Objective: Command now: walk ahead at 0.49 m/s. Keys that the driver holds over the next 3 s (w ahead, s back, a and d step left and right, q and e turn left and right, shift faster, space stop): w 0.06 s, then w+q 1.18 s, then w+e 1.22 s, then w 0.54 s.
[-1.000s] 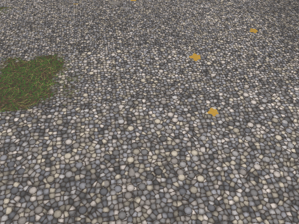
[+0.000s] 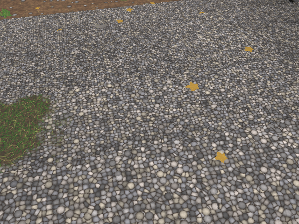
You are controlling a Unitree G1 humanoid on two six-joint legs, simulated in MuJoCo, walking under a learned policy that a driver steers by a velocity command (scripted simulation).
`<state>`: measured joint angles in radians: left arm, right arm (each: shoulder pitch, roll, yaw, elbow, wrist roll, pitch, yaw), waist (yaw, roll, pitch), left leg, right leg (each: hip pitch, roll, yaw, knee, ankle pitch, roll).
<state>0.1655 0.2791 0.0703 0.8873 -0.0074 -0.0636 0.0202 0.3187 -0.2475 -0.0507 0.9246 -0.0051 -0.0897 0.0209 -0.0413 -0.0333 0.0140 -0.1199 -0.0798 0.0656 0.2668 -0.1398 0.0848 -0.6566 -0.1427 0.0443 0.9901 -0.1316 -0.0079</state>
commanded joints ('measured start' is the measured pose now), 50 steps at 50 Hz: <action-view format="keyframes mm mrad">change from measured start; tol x32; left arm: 1 -6 56 15 -45 7 -8 -4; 50 -17 99 30 -142 15 -29 -2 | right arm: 1 -62 -162 -31 -64 4 -16 -22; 50 -36 -157 -64 -220 17 20 -18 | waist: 1 39 71 59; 16 150 -216 -358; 33 103 -9 93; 41 -27 320 -199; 50 50 61 -36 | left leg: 1 -74 290 -221 -208 -54 149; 12 75 321 -257 20 108 94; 17 -662 106 -205 1037 -373 -38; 30 -562 210 -97 534 158 -62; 39 -155 37 75 341 -36 70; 42 520 431 -926 36 -273 374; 50 -67 236 -399 -48 133 216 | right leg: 1 -39 -20 22 -146 158 27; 11 137 73 -2 -513 93 22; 15 1042 -273 508 -590 -135 -222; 21 567 -135 143 -807 -35 -139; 32 607 -141 -192 -855 183 -148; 39 689 -127 -299 -370 761 -74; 42 -80 170 12 445 -514 40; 50 32 26 26 21 -90 45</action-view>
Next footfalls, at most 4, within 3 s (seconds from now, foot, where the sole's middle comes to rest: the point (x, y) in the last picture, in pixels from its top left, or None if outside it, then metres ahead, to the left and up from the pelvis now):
0.28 right None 0.32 -0.17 -0.78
0.80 left None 0.53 0.15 -0.78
1.28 right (126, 168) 0.81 0.11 -0.78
1.70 left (63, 175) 0.79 0.42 -0.78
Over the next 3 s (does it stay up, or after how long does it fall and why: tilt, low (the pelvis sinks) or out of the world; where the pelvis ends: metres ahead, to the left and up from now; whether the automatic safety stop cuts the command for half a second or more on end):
stays up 1.44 0.41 -0.19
